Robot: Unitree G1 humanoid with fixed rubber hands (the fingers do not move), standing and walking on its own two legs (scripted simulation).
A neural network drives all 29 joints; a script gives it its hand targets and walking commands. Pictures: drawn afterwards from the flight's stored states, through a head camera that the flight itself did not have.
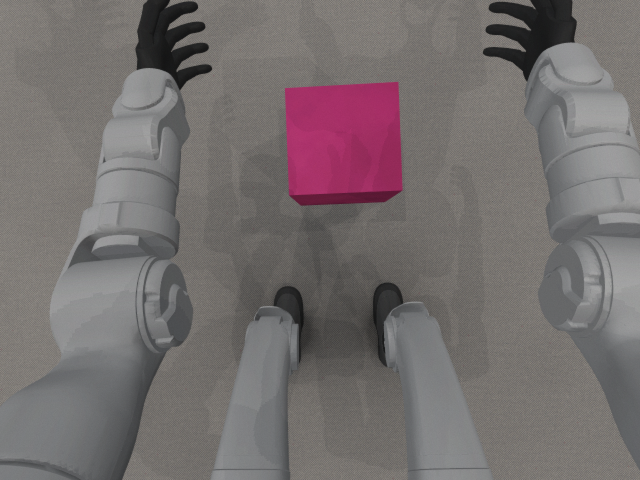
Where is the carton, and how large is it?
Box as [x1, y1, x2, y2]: [285, 82, 402, 205]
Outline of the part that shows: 397,82 285,88 289,195 299,204 304,205 385,201 402,190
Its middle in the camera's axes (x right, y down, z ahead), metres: +0.05 -0.18 +0.84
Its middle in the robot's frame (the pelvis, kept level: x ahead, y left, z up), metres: +0.53 -0.01 -0.52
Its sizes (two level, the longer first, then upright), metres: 0.210 0.200 0.250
